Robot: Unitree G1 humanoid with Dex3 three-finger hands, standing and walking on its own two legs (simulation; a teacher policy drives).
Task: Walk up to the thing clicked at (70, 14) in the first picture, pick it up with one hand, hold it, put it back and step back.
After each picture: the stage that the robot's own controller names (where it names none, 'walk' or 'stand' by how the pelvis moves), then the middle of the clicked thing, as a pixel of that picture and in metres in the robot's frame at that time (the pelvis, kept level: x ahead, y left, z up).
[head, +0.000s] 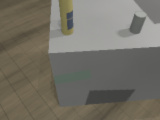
stand; (66, 13) +0.78 +0.08 +0.02
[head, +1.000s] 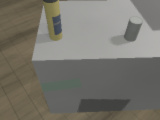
walk; (53, 17) +0.70 +0.17 +0.04
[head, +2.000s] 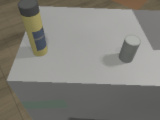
stand; (35, 30) +0.57 +0.21 +0.05
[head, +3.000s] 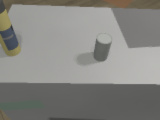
stand; (3, 29) +0.56 +0.32 +0.05
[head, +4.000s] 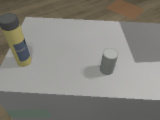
stand; (17, 42) +0.55 +0.29 +0.02
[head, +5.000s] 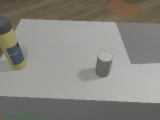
stand; (10, 46) +0.54 +0.32 +0.02
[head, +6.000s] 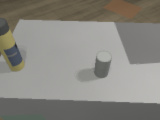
stand; (8, 47) +0.53 +0.32 +0.02
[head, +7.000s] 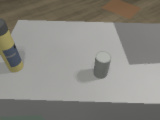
rise first; (7, 48) +0.52 +0.33 +0.02
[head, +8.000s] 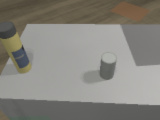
rise first; (15, 50) +0.52 +0.33 +0.02
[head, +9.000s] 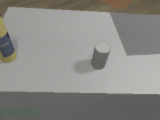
go down; out of the picture +0.54 +0.31 +0.03
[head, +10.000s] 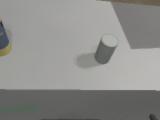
go down; out of the picture +0.52 +0.30 +0.07
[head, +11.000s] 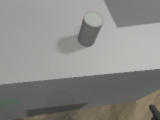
close in; out of the picture +0.52 +0.33 +0.10
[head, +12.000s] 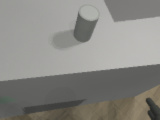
close; out of the picture +0.53 +0.32 +0.11
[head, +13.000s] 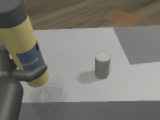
lift; (24, 49) +0.32 +0.15 +0.24
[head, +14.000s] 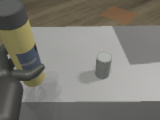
hold; (23, 50) +0.34 +0.17 +0.21
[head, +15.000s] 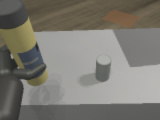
hold; (25, 49) +0.34 +0.16 +0.22
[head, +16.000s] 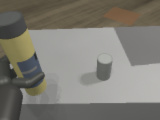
hold; (24, 59) +0.33 +0.17 +0.19
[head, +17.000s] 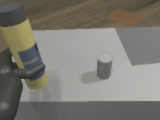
hold; (25, 51) +0.35 +0.17 +0.21
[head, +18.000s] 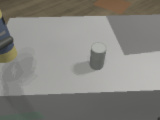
crouch; out of the picture +0.44 +0.25 +0.22
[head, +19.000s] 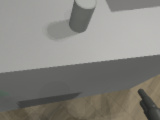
lower; out of the picture +0.53 +0.30 +0.12
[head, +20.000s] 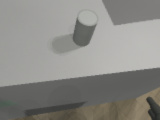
lower; out of the picture +0.50 +0.30 +0.10
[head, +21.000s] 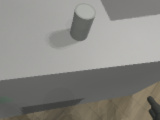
lower; out of the picture +0.51 +0.31 +0.11
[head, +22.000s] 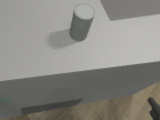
lower; out of the picture +0.51 +0.31 +0.11
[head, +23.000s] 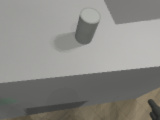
open; out of the picture +0.51 +0.31 +0.11
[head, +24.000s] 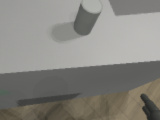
sink last; out of the picture +0.50 +0.31 +0.11
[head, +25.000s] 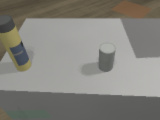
sink last; (14, 46) +0.51 +0.32 +0.07
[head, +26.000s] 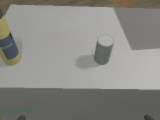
stand; (2, 37) +0.50 +0.31 +0.07
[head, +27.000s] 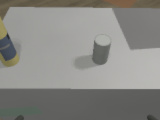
stand; out of the picture +0.50 +0.32 +0.09
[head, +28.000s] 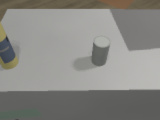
stand; out of the picture +0.50 +0.31 +0.08
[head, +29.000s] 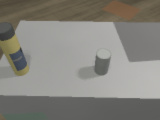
stand; (13, 52) +0.51 +0.30 +0.02
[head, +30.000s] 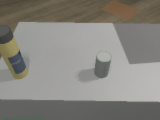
stand; (11, 55) +0.49 +0.30 +0.02
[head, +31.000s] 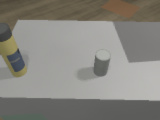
stand; (10, 53) +0.50 +0.30 +0.02
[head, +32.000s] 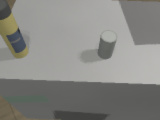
walk; (10, 32) +0.53 +0.29 +0.03
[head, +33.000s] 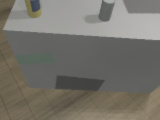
walk; out of the picture +0.79 +0.25 +0.03
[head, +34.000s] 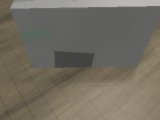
stand; out of the picture +1.12 +0.40 +0.04
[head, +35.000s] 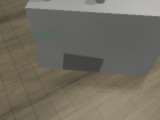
stand; out of the picture +1.13 +0.25 +0.03
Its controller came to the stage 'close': yes
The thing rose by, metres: 0.25
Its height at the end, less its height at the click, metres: +0.00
